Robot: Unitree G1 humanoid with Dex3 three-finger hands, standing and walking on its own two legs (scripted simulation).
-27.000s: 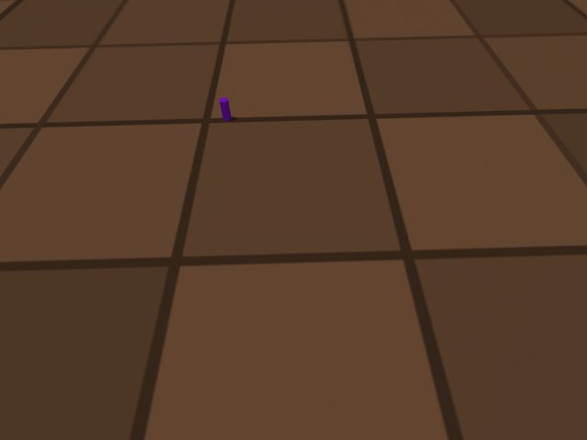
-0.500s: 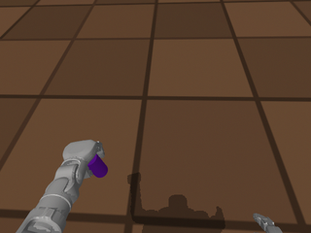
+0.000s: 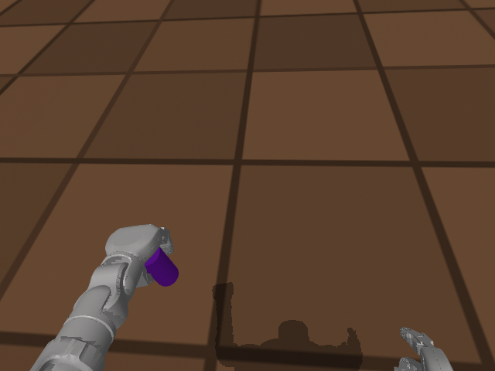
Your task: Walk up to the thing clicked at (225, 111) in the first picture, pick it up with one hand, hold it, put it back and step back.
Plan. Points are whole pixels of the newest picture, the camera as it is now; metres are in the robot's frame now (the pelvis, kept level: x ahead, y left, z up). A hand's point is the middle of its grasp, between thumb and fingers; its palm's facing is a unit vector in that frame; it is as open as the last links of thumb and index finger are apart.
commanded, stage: hold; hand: left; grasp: from above
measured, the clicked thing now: (158, 265) +0.32 +0.21 -0.08
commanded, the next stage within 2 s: crouch in 1.08 s
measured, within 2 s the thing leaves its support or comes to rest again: neither
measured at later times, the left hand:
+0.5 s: hand (142, 265) +0.29 +0.22 -0.02, palm faces -0.42 -0.08 -0.90, open 7.8 cm
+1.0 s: hand (143, 259) +0.31 +0.22 -0.02, palm faces -0.44 -0.07 -0.89, open 7.8 cm
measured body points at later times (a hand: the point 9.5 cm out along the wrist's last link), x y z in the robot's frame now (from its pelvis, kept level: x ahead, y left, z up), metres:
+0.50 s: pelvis +0.00 +0.00 +0.01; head +0.00 -0.03 +0.46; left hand +0.31 +0.22 +0.03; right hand +0.15 -0.26 -0.11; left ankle +0.03 +0.12 -0.73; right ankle +0.01 -0.13 -0.73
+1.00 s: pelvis +0.01 +0.00 +0.01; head +0.02 -0.02 +0.46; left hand +0.32 +0.22 +0.03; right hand +0.16 -0.25 -0.10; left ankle +0.03 +0.12 -0.73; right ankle +0.01 -0.13 -0.73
